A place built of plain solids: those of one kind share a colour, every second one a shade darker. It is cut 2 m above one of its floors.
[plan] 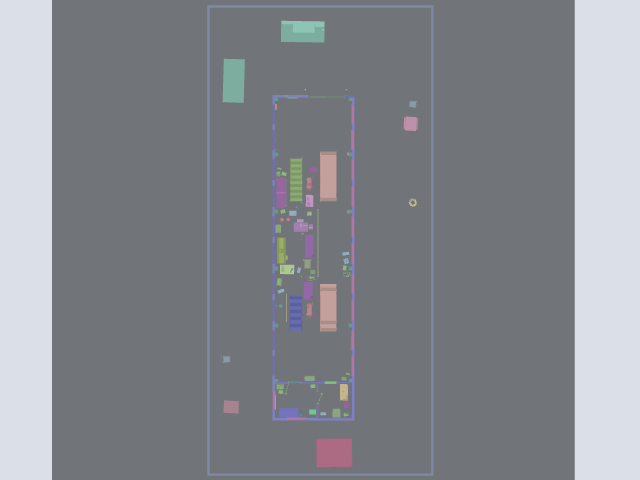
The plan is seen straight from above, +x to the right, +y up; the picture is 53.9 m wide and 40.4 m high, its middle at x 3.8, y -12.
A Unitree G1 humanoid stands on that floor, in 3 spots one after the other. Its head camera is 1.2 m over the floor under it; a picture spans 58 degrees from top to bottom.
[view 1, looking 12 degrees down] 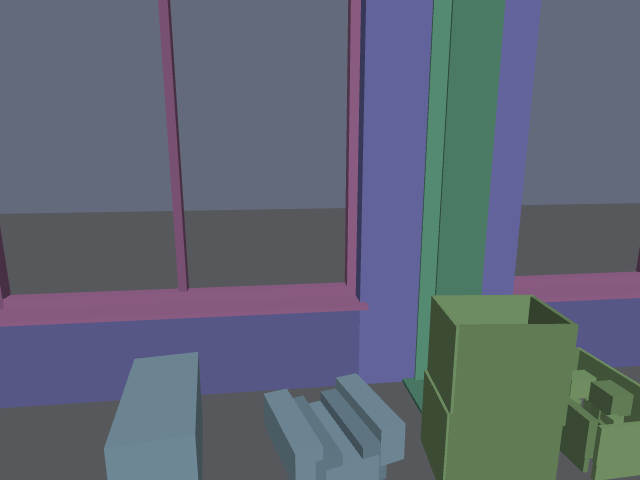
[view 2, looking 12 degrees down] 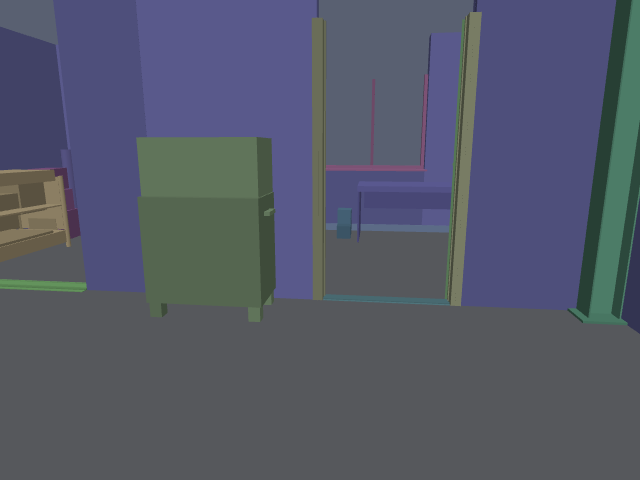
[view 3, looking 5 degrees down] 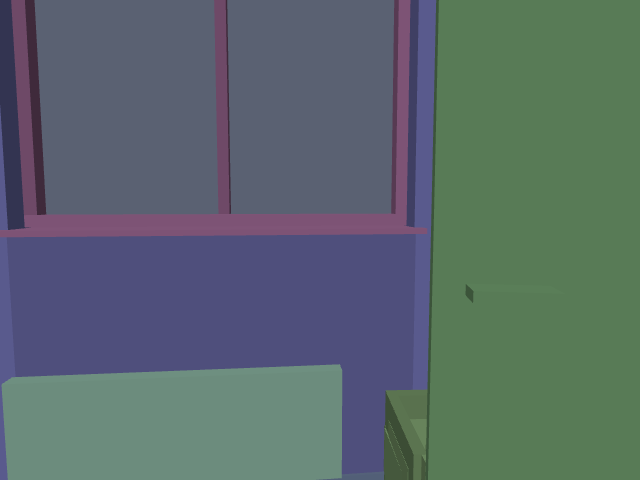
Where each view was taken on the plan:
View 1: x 4.50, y -13.55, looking -7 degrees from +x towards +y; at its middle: ground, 5.77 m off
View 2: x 1.77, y -20.64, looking -83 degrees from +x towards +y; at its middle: door_frame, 3.39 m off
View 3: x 1.65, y -25.30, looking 174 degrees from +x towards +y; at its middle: wall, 1.67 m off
